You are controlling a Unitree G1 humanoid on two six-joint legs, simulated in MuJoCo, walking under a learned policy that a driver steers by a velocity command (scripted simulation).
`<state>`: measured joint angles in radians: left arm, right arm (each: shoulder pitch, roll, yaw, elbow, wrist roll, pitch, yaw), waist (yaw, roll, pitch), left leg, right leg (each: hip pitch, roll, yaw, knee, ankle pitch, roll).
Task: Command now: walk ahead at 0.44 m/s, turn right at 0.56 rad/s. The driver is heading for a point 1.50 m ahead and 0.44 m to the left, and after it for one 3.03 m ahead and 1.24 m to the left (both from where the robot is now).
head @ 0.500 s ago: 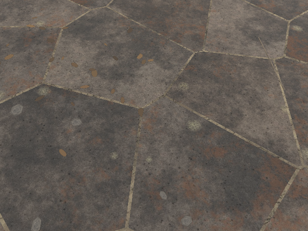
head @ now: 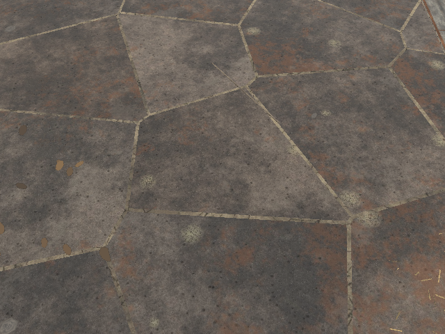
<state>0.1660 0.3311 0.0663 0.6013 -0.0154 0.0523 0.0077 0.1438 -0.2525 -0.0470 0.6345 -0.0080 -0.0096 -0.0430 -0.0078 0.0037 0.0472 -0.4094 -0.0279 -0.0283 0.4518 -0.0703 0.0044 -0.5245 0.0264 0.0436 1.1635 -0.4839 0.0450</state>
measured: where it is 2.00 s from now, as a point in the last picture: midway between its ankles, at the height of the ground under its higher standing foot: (124, 159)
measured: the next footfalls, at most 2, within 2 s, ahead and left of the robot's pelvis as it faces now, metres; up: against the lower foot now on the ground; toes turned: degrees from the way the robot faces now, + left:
right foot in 0.12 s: +0.04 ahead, -0.11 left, +0.00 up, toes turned -4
left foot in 0.58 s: +0.41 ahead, +0.16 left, +0.00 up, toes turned +22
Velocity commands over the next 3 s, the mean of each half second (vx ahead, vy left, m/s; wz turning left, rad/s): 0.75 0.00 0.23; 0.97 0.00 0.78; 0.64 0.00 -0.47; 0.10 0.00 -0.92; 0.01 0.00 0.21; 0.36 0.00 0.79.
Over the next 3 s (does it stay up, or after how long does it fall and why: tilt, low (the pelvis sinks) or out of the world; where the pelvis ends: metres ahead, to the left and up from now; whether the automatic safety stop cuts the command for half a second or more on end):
stays up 1.18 0.45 0.01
